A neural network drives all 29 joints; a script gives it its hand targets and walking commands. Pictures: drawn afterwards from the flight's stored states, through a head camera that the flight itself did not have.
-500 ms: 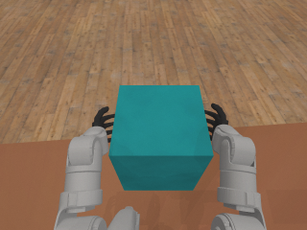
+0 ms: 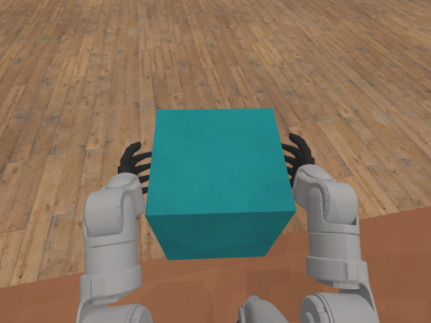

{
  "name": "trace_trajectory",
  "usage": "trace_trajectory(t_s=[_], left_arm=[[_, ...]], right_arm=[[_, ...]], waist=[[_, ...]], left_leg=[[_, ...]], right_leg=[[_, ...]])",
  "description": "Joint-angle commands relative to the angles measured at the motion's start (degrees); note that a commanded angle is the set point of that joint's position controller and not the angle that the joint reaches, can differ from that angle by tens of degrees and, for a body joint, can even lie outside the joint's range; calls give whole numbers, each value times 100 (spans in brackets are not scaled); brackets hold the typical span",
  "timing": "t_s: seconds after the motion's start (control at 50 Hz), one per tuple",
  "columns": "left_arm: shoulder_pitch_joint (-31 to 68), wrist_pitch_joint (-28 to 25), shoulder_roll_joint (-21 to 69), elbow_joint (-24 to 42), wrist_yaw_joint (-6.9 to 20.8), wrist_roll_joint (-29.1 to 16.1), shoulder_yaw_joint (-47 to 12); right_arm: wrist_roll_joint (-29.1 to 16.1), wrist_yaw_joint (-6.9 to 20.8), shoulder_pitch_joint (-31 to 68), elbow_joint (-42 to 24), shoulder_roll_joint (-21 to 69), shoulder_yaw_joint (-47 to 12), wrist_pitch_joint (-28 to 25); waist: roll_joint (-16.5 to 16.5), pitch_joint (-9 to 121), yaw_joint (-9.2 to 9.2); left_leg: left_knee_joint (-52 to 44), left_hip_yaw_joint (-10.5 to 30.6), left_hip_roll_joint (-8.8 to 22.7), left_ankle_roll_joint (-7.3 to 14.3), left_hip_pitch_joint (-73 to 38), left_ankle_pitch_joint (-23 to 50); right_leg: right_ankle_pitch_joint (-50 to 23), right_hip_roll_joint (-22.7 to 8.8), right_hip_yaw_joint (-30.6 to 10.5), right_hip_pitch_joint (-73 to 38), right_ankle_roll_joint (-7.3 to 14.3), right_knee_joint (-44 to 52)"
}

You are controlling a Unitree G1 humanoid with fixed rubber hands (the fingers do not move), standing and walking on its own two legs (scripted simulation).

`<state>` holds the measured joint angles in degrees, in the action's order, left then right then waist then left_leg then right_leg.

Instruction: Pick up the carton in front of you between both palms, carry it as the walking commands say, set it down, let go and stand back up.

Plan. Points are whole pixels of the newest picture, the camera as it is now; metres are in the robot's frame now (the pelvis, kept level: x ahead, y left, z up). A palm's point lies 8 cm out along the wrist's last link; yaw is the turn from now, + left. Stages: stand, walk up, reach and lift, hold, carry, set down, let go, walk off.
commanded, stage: carry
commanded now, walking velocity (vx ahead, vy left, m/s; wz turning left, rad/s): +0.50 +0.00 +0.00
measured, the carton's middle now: (216, 190) +0.35 -0.02 +0.04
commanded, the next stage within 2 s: none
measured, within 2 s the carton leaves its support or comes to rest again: neither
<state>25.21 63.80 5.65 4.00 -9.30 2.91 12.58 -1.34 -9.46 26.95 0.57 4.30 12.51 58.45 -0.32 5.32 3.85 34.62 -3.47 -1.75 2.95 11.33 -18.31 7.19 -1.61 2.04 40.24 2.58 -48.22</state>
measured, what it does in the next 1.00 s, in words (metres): goes down: right foot 0.05 m lower, then left foot 0.05 m lower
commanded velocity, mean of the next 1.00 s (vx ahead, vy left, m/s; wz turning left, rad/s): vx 0.50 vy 0.00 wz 0.00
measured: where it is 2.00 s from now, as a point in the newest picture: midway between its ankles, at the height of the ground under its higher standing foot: (187, 154)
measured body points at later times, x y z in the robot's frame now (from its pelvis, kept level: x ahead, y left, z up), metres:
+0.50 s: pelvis +0.32 -0.02 -0.06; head +0.35 -0.01 +0.39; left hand +0.66 +0.15 +0.02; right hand +0.67 -0.15 +0.02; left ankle +0.43 +0.08 -0.77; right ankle +0.23 -0.10 -0.77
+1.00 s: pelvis +0.64 +0.04 -0.09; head +0.63 +0.05 +0.36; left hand +0.98 +0.18 +0.01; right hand +0.98 -0.13 +0.02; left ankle +0.50 +0.06 -0.82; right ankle +0.78 -0.10 -0.77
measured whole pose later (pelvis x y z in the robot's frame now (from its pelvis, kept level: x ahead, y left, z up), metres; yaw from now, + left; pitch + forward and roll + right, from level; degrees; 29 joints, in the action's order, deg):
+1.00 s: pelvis +0.64 +0.04 -0.09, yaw +0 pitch +5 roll -2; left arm 25.0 63.4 5.5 2.5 -9.5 3.0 11.5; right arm -0.7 -8.9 28.9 2.4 3.2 12.8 59.8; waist -1.1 6.7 2.7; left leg 25.3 -3.7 -5.1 7.5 4.5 -16.5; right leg 4.6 -1.3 3.7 42.6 1.5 -49.3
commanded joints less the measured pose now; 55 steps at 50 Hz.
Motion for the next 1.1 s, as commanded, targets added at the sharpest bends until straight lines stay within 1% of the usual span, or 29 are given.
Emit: trace_trajectory(t_s=[0.0, 0.02, 0.06, 0.08, 0.1, 0.14, 0.18, 0.24, 0.28, 0.3, 0.32, 0.34, 0.38, 0.44, 0.5, 0.52, 0.54, 0.56, 0.6, 0.62, 0.68, 0.74, 0.76, 0.82, 0.96, 1.0, 1.04, 1.06, 1.08], left_arm=[[3375, -260, 4227, -79, 486, -1259, -3449], [3277, -217, 4125, -179, 509, -1223, -3377], [2853, -117, 3953, -637, 459, -1090, -3211], [3237, -137, 3710, -600, 454, -903, -3021], [3091, -118, 3892, -817, 457, -1057, -2894], [3622, -245, 4310, -696, 497, -1416, -3117], [4105, -423, 4815, -410, 553, -1489, -3421], [4664, -727, 5584, 78, 764, -1917, -3903], [4656, -911, 5982, 516, 878, -2284, -4258], [5080, -980, 5760, 845, 859, -2244, -4251], [4404, -942, 5709, 281, 840, -2276, -4257], [4604, -1058, 5584, 885, 824, -2303, -4268], [3949, -979, 5320, 273, 799, -2194, -4389], [3465, -888, 4977, 267, 751, -1924, -4206], [3525, -714, 4685, 206, 661, -1696, -4275], [3130, -626, 4543, -90, 610, -1570, -4090], [3251, -567, 4705, -61, 570, -1740, -4085], [3157, -499, 4422, 3, 525, -1615, -3991], [3493, -348, 4389, 11, 373, -1537, -3750], [3695, -384, 4501, 486, 333, -1660, -3825], [3895, -423, 4567, 487, 259, -1430, -3491], [3352, -425, 4494, 102, 225, -1079, -3377], [3540, -426, 4351, 208, 240, -1165, -3456], [3290, -368, 4366, -51, 206, -961, -3382], [3810, -217, 4270, 344, 300, -1303, -3660], [3788, -185, 4354, 350, 295, -1207, -3678], [3347, -194, 4463, -202, 380, -1152, -3452], [3627, -240, 4372, -15, 421, -1204, -3469], [3432, -202, 4575, -244, 402, -1170, -3361]], right_arm=[[-1380, 678, 3252, -257, 4708, -3827, 248], [-1186, 613, 3230, -120, 4702, -3728, 279], [-871, 542, 2751, 296, 4197, -3268, 389], [-657, 514, 2801, 550, 4391, -3100, 384], [-616, 485, 2650, 384, 4429, -3151, 405], [-741, 502, 3148, 649, 4892, -3010, 378], [-890, 553, 3344, 513, 5299, -3262, 202], [-977, 654, 3741, 35, 5800, -3474, -116], [-1126, 616, 3965, -629, 5808, -3760, -304], [-910, 592, 3321, -105, 5854, -3628, -321], [-919, 589, 3129, -273, 5766, -3692, -390], [-785, 568, 2807, -186, 5690, -3639, -403], [-627, 539, 2568, -243, 5304, -3576, -397], [-538, 622, 2104, -29, 4759, -3567, -203], [-458, 664, 1968, -196, 4232, -3391, -100], [-537, 663, 2156, -461, 4184, -3563, -62], [-572, 610, 2269, -577, 3902, -3410, -20], [-616, 566, 2327, -424, 3928, -3392, 47], [-802, 498, 2460, -360, 3830, -3279, 138], [-1164, 532, 2642, -511, 4195, -3461, 191], [-1639, 662, 3502, -939, 4885, -3838, 152], [-1749, 695, 3735, -701, 4828, -3892, 117], [-1768, 717, 3395, -415, 4854, -3782, 137], [-1694, 703, 3554, -435, 4529, -3743, 135], [-1280, 670, 2850, -119, 4721, -3432, 290], [-1039, 673, 2504, 369, 4723, -3179, 384], [-1162, 682, 3166, -214, 4737, -3440, 306], [-1064, 687, 3286, -116, 4790, -3452, 301], [-1046, 698, 3206, 76, 4705, -3300, 327]], waist=[[-321, 1397, -194], [-327, 1313, -141], [-240, 1605, -669], [930, 1798, -628], [2286, 2296, -580], [1478, 2288, -739], [264, 2016, -796], [856, 2158, -694], [877, 2488, -691], [647, 2498, -798], [705, 2471, -857], [585, 2592, -874], [1070, 2397, -893], [547, 1872, -1062], [46, 1734, -724], [-320, 1900, -461], [-1065, 2077, -271], [-1620, 2669, 17], [-1555, 2543, 21], [-984, 2595, 65], [-105, 2042, -259], [-65, 1882, -226], [-411, 1817, -152], [-718, 1748, -141], [-284, 945, 202], [-647, 1198, 67], [-476, 1480, -388], [-591, 1985, -745], [198, 2483, -1103]], left_leg=[[-27, 446, 949, 493, -702, 3173], [546, 376, 831, 348, -640, 3292], [1860, -2, 457, 161, -19, 2848], [3118, 167, 27, -10, 1258, 755], [4330, 402, -351, -125, 2822, -1768], [4591, 757, -49, 8, 3688, -1884], [3846, 587, 115, -88, 3356, -1328], [2594, 423, 222, -61, 2586, -1060], [1951, 196, 139, -61, 2351, -881], [1949, 74, 157, 18, 2435, -145], [1608, 162, 180, 4, 2477, 119], [1325, 131, 112, 23, 2460, 527], [694, 107, 82, -21, 2691, 1218], [-205, -127, -37, -10, 2213, 1910], [-1127, -264, -40, 268, 227, 3333], [-604, 267, 588, 489, -721, 3858], [-306, 1604, 1536, 976, -1739, 5103], [-322, 3106, 2200, 1477, -2930, 4992], [-562, 3954, 2423, 1476, -2824, 3169], [-923, 3635, 2237, 1491, -2582, 2068], [-1219, 2319, 1561, 232, -1090, 2819], [-1340, 2138, 1455, 509, -1108, 2661], [-1184, 2039, 1413, 307, -1430, 3134], [-1102, 1427, 1220, 455, -1964, 4924], [-1021, 838, 885, 354, -1703, 5155], [-723, 632, 746, 48, -1819, 6375], [420, 123, 849, -164, -1136, 7155], [1492, -32, 581, -301, -728, 6377], [3416, -124, 214, -638, 1056, 3846]], right_leg=[[-1822, 245, 437, -1418, 165, 2052], [-2044, 312, 418, -1819, 215, 2196], [-2148, 92, 221, -3191, 406, 2031], [-3919, -930, -1185, -4234, 847, 1772], [-4061, -1967, -2867, -5386, 1483, 1476], [-822, -2006, -3442, -4995, 1628, 1940], [-481, -1669, -3295, -4211, 1401, 2253], [-770, -1411, -2473, -3290, 1398, 2264], [-1486, -1189, -1950, -3632, 1287, 2128], [-2132, -1255, -1596, -3759, 1254, 1969], [-2219, -1240, -1519, -4007, 1188, 1923], [-2502, -1017, -1216, -4219, 1051, 1806], [-3284, -688, -1012, -4663, 912, 1492], [-2726, -609, -953, -4327, 782, 1362], [-1731, -291, -265, -3280, 376, 395], [-987, -148, -245, -2427, 207, -19], [248, 215, 59, -1260, -60, -1151], [2618, 803, -102, -53, -222, -2351], [2919, 575, -388, 1015, 124, -2963], [2630, 403, -385, 979, 76, -3002], [1322, 64, -228, 99, -39, -1960], [1035, 53, -157, 73, -125, -1560], [728, 105, -105, 305, -194, -1415], [466, 50, 107, 870, -220, -1256], [-1055, 345, 711, 378, 27, 1048], [-1111, 674, 1078, -604, 186, 1676], [-1248, 845, 1403, -2105, 301, 1907], [-1673, 570, 905, -3201, 397, 2294], [-3981, -675, -556, -5191, 1026, 1956]])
